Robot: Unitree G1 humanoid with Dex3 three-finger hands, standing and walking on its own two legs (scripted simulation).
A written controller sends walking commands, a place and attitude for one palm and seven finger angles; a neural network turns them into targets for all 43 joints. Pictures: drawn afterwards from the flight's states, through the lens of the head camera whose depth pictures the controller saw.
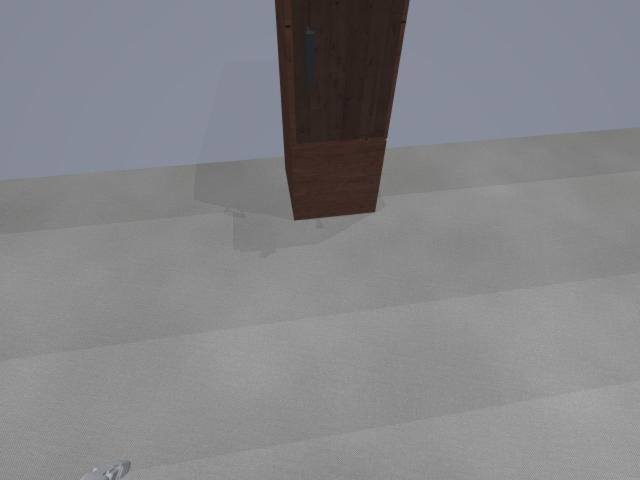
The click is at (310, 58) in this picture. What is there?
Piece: cupboard door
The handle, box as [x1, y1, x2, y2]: [305, 27, 314, 89]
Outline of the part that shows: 306,27 306,88 314,89 314,33 313,31 310,31 308,27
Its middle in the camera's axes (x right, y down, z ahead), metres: -0.04 -0.56 +1.21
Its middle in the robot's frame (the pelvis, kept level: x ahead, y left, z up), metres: +1.28 +0.11 -0.02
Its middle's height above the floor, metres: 0.75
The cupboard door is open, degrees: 0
